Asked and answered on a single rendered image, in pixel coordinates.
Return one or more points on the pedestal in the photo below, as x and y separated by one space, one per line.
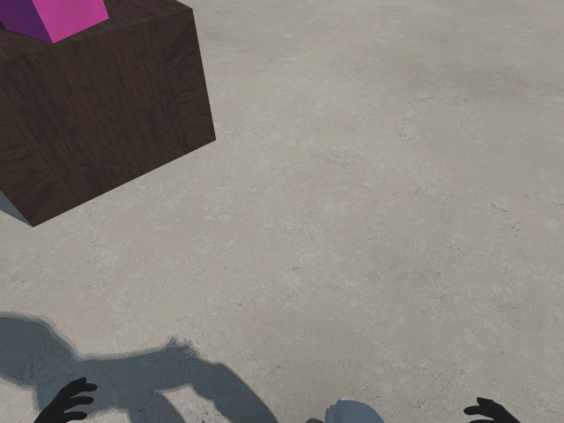
86 114

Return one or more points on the carton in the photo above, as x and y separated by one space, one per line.
51 20

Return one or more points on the left robot hand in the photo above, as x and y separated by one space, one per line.
54 412

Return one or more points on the right robot hand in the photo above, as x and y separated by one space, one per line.
488 408

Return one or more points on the robot right thigh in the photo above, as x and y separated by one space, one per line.
348 411

